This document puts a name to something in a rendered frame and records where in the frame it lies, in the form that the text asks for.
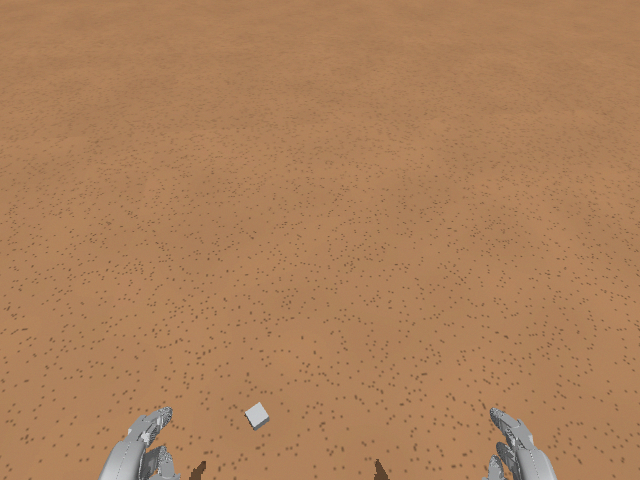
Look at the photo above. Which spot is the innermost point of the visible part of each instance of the right robot hand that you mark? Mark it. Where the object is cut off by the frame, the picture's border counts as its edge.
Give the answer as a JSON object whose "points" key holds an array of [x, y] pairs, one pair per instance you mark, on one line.
{"points": [[522, 458]]}

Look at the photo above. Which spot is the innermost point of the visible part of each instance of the small box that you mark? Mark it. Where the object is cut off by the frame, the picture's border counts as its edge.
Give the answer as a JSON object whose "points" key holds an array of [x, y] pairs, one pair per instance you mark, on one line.
{"points": [[257, 416]]}

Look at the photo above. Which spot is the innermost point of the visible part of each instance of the left robot hand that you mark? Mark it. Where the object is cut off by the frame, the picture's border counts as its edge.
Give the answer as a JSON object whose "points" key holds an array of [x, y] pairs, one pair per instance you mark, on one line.
{"points": [[128, 461]]}

